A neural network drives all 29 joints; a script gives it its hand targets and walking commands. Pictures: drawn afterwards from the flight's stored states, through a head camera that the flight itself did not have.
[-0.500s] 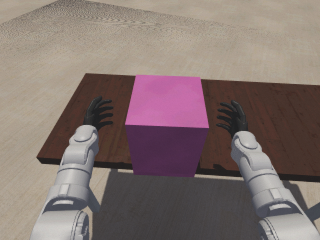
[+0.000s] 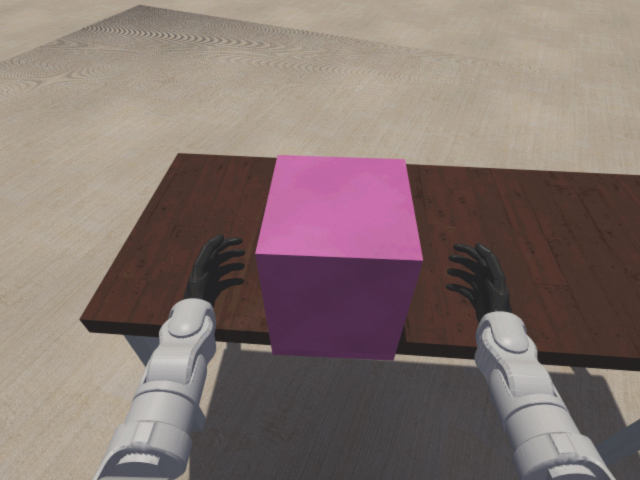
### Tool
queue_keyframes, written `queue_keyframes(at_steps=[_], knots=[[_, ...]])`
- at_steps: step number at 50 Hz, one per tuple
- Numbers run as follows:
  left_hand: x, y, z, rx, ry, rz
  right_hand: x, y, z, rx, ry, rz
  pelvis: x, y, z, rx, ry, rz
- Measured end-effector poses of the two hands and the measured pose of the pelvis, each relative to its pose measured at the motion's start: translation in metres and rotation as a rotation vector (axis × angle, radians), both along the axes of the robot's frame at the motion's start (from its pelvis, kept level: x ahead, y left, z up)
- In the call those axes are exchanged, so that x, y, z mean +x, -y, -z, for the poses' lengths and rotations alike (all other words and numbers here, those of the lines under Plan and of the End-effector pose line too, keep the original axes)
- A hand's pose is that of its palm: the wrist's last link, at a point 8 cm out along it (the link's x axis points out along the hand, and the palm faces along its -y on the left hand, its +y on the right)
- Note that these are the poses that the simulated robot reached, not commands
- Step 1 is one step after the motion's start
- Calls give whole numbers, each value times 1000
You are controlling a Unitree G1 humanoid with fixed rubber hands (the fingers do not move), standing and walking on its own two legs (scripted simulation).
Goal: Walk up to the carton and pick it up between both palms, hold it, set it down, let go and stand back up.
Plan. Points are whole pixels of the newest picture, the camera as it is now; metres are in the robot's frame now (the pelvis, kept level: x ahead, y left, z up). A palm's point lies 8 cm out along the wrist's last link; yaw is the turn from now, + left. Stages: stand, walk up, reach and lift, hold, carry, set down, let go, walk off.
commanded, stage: set down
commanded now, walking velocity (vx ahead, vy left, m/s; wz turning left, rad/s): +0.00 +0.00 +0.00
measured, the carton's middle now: (336, 259) +0.45 -0.01 +0.01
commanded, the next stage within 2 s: let go in 1.60 s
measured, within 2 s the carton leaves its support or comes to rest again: neither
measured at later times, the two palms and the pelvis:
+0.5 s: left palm (180, 386) +0.25 +0.20 -0.02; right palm (485, 382) +0.26 -0.20 -0.02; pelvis +0.02 +0.01 +0.00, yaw +1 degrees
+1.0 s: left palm (163, 432) +0.21 +0.22 -0.05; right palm (494, 434) +0.20 -0.20 -0.05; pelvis +0.02 +0.01 +0.00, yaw -1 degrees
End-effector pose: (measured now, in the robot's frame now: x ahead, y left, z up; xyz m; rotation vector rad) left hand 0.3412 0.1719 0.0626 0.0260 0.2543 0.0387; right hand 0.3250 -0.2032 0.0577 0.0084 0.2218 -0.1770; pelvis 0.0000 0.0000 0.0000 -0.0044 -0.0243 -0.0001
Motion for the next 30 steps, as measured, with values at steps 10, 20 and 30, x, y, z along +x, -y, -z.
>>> queue_keyframes(at_steps=[10, 20, 30], knots=[[-41, -16, 54, 5, -39, -40, -35, 1, 41, 1, -90, -7, 11, 2, 0, 3, -11, -3], [-71, -26, 74, 38, -10, -17, -53, -5, 67, 2, -80, -15, 20, -6, 1, -11, -27, -13], [-98, -30, 93, 35, -95, -24, -82, -1, 87, -21, -143, -21, 23, -11, 2, -10, 10, -4]])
